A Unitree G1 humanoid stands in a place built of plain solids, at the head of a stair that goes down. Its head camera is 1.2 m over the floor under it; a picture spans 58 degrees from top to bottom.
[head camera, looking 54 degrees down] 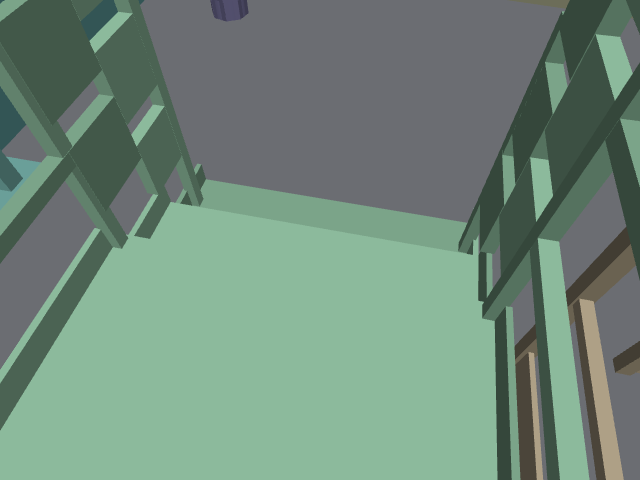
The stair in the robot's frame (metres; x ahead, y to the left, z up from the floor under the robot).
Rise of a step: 0.17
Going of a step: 0.30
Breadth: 1.30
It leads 12 degrees to the right of straight ahead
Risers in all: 3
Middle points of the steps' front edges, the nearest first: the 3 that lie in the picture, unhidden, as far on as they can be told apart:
0.77 0.07 0.00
1.06 0.01 -0.17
1.35 -0.05 -0.34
